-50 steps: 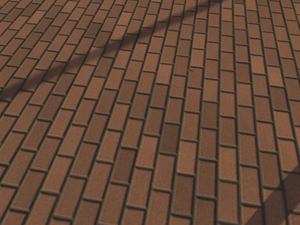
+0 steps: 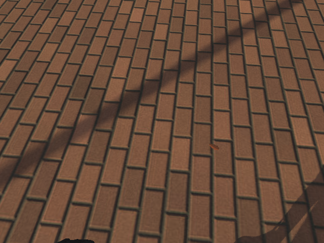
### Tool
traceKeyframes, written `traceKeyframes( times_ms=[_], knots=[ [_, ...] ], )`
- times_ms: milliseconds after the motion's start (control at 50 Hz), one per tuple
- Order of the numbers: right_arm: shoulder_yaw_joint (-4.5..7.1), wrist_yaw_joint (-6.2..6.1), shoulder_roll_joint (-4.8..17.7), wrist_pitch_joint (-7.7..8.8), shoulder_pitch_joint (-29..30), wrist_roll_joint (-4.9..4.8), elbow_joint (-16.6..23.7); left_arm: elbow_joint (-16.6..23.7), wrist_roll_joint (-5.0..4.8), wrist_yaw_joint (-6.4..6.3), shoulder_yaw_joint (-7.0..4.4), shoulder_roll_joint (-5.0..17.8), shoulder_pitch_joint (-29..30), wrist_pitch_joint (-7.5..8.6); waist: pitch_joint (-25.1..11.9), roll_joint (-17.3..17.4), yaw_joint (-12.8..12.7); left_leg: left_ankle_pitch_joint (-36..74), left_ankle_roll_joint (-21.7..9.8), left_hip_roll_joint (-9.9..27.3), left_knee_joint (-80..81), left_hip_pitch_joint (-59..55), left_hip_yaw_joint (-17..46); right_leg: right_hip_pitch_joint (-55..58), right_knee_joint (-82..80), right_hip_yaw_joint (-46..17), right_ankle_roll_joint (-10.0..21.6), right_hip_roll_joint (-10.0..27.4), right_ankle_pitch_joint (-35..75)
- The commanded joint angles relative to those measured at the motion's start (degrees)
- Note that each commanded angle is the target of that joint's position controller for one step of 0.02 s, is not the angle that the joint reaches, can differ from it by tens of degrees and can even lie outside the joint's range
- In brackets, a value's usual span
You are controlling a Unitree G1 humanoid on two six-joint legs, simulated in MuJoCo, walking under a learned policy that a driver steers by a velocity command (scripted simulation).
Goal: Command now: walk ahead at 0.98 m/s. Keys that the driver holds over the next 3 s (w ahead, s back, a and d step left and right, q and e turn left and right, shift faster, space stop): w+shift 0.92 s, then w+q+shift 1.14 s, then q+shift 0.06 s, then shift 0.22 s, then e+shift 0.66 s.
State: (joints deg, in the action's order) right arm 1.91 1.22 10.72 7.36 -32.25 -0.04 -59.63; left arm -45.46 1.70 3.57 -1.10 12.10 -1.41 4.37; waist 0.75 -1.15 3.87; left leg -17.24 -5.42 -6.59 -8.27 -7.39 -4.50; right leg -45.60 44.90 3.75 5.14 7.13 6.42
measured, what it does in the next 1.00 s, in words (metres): walks ahead: right foot, then left foot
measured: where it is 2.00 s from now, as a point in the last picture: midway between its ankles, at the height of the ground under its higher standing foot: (116, 42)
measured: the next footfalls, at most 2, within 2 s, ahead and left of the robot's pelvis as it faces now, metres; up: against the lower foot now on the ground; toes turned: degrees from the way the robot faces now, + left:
right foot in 0.14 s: +0.35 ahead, -0.08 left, +0.00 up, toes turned -3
left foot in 0.60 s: +0.81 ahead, +0.09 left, +0.00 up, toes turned +3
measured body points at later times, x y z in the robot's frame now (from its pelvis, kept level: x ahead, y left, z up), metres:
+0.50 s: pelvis +0.48 -0.01 +0.00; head +0.51 -0.01 +0.44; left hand +0.37 +0.23 -0.14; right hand +0.73 -0.21 -0.08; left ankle +0.73 +0.13 -0.68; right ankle +0.32 -0.07 -0.73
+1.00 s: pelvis +0.98 +0.02 -0.01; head +1.02 +0.02 +0.44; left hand +1.24 +0.21 -0.09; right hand +0.86 -0.22 -0.14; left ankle +0.77 +0.08 -0.73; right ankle +1.22 -0.10 -0.70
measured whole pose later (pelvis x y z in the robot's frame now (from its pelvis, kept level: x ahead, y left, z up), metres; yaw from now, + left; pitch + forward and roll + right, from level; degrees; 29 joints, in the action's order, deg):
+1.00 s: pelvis +0.98 +0.02 -0.01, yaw +1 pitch +2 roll +1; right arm 1.4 0.9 12.5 7.6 -32.2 -0.2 -58.9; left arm -41.7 1.7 3.1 1.5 13.0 3.8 4.8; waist 2.5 -0.7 6.2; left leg -19.8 -4.4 -4.8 -3.5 -15.3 -1.4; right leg -39.9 32.5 4.7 5.9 3.8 6.9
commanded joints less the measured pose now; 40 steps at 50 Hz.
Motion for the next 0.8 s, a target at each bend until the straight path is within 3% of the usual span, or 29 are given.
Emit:
traceKeyframes(
  times_ms=[20,60,80,100,120,140,160,180,200,220,240,260,280,320,360,400,460,500,540,560,580,600,620,640,660,680,700,740,800],
  knots=[
    [0.67,-0.76,8.02,1.51,0.78,-0.36,3.1,4.44,-0.8,0.08,0.51,1.92,7.21,0.55,9.15,2.22,-1.93,40.23,-2.94,14.24,9.4,11.0,3.69,12.58,-10.23,4.39,1.49,-4.23,5.58],
    [0.75,-1.33,10.27,1.02,0.11,0.34,2.82,4.54,-0.62,-0.63,-0.04,3.96,6.44,0.64,5.34,4.67,-3.07,62.42,-1.83,15.59,2.55,0.97,2.35,15.42,-13.11,6.06,2.87,-8.39,0.48],
    [1.0,-1.91,11.69,0.43,0.06,1.02,2.53,4.07,-0.59,-1.11,-0.51,5.27,3.6,0.6,2.32,6.76,-4.97,72.71,-1.38,16.69,-3.58,-2.63,2.28,18.54,-13.26,6.15,3.48,-10.54,-4.1],
    [1.38,-2.54,13.13,-0.43,0.66,1.89,2.24,2.35,-0.66,-1.75,-1.3,7.17,-3.57,0.6,-1.89,8.35,-8.76,78.17,-1.2,17.71,-13.46,-4.1,2.34,25.23,-13.47,4.93,4.39,-11.91,-8.18],
    [1.8,-3.02,14.27,-1.36,2.5,2.6,2.45,-1.03,-0.74,-2.62,-2.4,9.3,-14.57,0.53,-7.45,9.09,-13.72,77.32,-1.51,18.1,-27.01,-2.72,1.92,35.43,-14.55,3.82,5.44,-12.3,-11.83],
    [1.91,-3.03,13.8,-1.73,5.24,2.7,3.22,-4.15,0.09,-3.64,-3.67,11.75,-25.46,0.31,-11.91,8.07,-18.81,65.53,-1.93,16.21,-43.61,6.66,1.16,49.09,-14.88,0.3,6.95,-8.29,-16.37],
    [0.4,-1.91,6.03,-1.24,3.69,1.76,5.52,-5.0,1.73,-4.45,-5.06,16.42,-30.72,0.12,-17.29,-3.54,-16.11,24.39,-1.93,8.97,-66.74,26.19,1.31,64.28,-13.27,-18.95,10.11,6.73,-32.5],
    [0.0,-0.79,3.9,-0.03,-1.54,-1.66,6.83,-5.22,1.65,-3.18,-5.41,15.88,-28.02,0.11,-22.71,-14.72,-10.31,-8.43,-1.3,0.95,-80.89,44.42,9.07,72.99,-25.91,-51.17,16.42,15.7,-41.46],
    [0.57,-1.5,8.0,0.16,6.65,-1.06,8.51,-5.15,0.66,-2.44,-4.98,11.69,-22.11,0.44,-12.74,-5.5,-9.75,-1.61,-3.08,6.42,-79.0,50.36,10.49,65.77,-29.76,-44.49,13.58,12.05,-41.14],
    [0.59,-1.34,8.19,0.31,11.83,-0.64,9.84,-5.58,0.25,-2.13,-4.15,7.96,-19.4,1.06,-6.15,0.37,-8.78,2.6,-3.15,8.39,-75.41,49.86,9.73,56.2,-31.17,-35.68,12.33,10.56,-34.34],
    [0.29,-1.01,6.78,0.0,13.43,0.09,10.13,-6.23,0.73,-2.05,-3.55,5.43,-17.71,1.51,-2.28,4.54,-6.33,3.59,-3.0,10.35,-71.78,47.38,9.91,48.24,-32.75,-29.9,10.61,8.31,-29.41],
    [0.01,-0.41,5.38,-0.86,13.52,1.38,10.65,-7.08,0.62,-2.33,-2.83,3.77,-17.64,1.91,-0.19,4.56,-3.89,3.76,-2.43,11.59,-69.45,44.85,10.23,41.95,-33.9,-25.17,8.79,5.64,-27.01],
    [-0.46,0.44,3.67,-1.82,12.36,2.22,10.81,-8.16,0.21,-2.66,-2.4,3.18,-18.15,2.32,0.79,2.11,-1.95,3.61,-1.42,12.72,-67.04,43.11,9.94,37.7,-35.65,-22.37,8.12,4.47,-27.27],
    [-0.84,1.35,3.03,-2.88,16.3,2.88,12.74,-9.57,-1.09,-2.74,-2.35,4.13,-20.12,3.35,4.7,0.71,-1.17,4.53,0.39,14.8,-63.27,46.52,8.14,34.01,-38.88,-17.94,7.71,2.8,-24.06],
    [-1.17,1.75,4.22,-3.02,24.42,2.92,16.15,-9.61,-1.29,-2.39,-2.41,5.63,-21.79,3.93,7.78,0.89,-2.42,10.83,1.47,15.49,-55.03,49.53,4.55,31.88,-41.93,-12.46,7.3,0.3,-15.46],
    [-1.76,2.13,4.34,-2.54,30.76,2.56,18.57,-9.63,-1.68,-2.02,-2.24,5.64,-23.05,4.38,9.19,1.28,-3.59,19.87,1.75,14.51,-42.15,45.53,1.51,29.79,-42.74,-7.11,6.02,-2.71,-4.12],
    [-2.54,2.68,4.04,-2.08,36.6,1.27,20.31,-10.73,-2.54,-2.38,-2.4,8.39,-27.1,5.08,9.17,0.0,-5.7,30.31,-0.02,11.17,-28.58,36.43,-2.14,33.54,-47.17,-4.89,4.34,-0.96,9.55],
    [-2.14,2.12,6.0,-2.09,37.87,1.25,20.64,-11.46,-2.15,-2.75,-2.27,9.59,-29.03,4.72,7.53,-0.95,-6.15,29.35,-1.38,8.54,-23.99,36.74,-3.77,44.61,-44.29,-3.04,3.32,0.08,24.96],
    [-1.19,1.28,8.56,-2.09,34.28,1.79,19.95,-11.65,-1.02,-3.63,-2.54,12.06,-29.19,3.79,2.09,-4.54,-3.4,21.4,-2.69,4.36,-23.02,32.48,-4.44,53.41,-34.64,-2.26,2.41,2.14,45.4],
    [-0.34,0.62,10.42,-2.13,27.42,1.73,18.26,-11.87,-0.15,-4.24,-2.81,13.31,-28.63,2.94,-2.17,-6.32,0.34,17.06,-3.56,2.83,-23.15,25.84,-3.31,54.93,-25.19,-2.24,2.15,3.13,51.05],
    [0.78,-0.32,12.52,-2.28,16.08,1.6,14.7,-11.69,0.48,-4.85,-3.19,14.44,-26.74,1.97,-7.67,-7.02,5.74,13.25,-4.47,2.2,-22.91,15.25,-2.28,53.16,-11.76,-1.8,2.04,3.46,50.75],
    [2.11,-1.42,15.06,-2.62,4.62,2.15,11.28,-10.99,0.81,-5.09,-3.22,13.95,-24.19,1.49,-12.19,-6.1,11.16,8.6,-5.8,6.14,-23.23,2.58,1.14,44.72,5.02,-1.14,1.97,1.54,39.73],
    [3.59,-2.27,20.08,-2.79,-0.81,3.63,10.22,-8.91,0.07,-4.21,-1.71,6.21,-26.47,1.85,-17.95,6.29,8.4,-5.3,-8.28,20.57,-24.39,-11.49,18.91,27.3,28.94,-1.08,1.84,-5.44,-0.78],
    [4.08,-1.02,20.21,-2.82,1.76,3.64,10.16,-7.68,-3.53,-3.24,-1.13,3.76,-33.23,2.94,-25.4,18.58,2.14,-12.64,-14.73,30.34,-11.47,-20.99,51.81,10.0,44.06,-8.89,1.07,-13.16,-33.08],
    [3.82,-0.26,15.76,-2.61,8.05,2.56,10.51,-6.28,-2.8,-3.95,-1.61,7.68,-25.22,3.03,-15.98,8.32,1.75,-13.35,-12.21,26.3,-8.04,-14.33,45.5,4.09,42.63,-10.09,2.63,-7.59,-26.43],
    [2.99,0.02,11.77,-1.98,10.86,2.07,10.02,-4.91,-2.34,-3.81,-1.6,7.92,-19.15,3.15,-7.86,2.34,1.19,-6.42,-11.01,24.5,-6.95,-4.2,35.85,3.76,38.77,-8.93,2.46,-5.61,-21.87],
    [2.42,0.16,9.13,-1.54,12.37,2.51,9.29,-4.46,-1.53,-3.48,-1.25,6.5,-17.14,2.88,-3.78,-1.69,-1.01,-1.68,-9.48,22.07,-5.56,3.68,29.81,5.9,34.99,-9.1,2.35,-3.74,-20.85],
    [1.24,-0.35,6.27,-0.88,11.99,1.97,7.34,-3.76,0.43,-2.08,-0.51,3.6,-18.23,1.06,-0.52,0.95,-5.28,-0.36,-7.39,18.58,-2.22,14.83,22.64,10.78,30.02,-9.17,1.1,-1.4,-20.65],
    [1.2,-0.37,7.21,0.37,9.51,0.44,5.65,-0.32,1.12,-0.77,0.11,3.05,-10.82,-0.24,5.37,2.53,-5.89,4.64,-6.7,15.59,3.16,19.63,15.66,5.52,22.69,-5.8,-1.05,1.13,-17.55]
  ],
)
Over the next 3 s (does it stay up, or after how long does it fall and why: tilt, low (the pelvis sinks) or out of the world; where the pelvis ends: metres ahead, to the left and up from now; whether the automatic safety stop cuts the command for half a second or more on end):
stays up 2.17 0.58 0.00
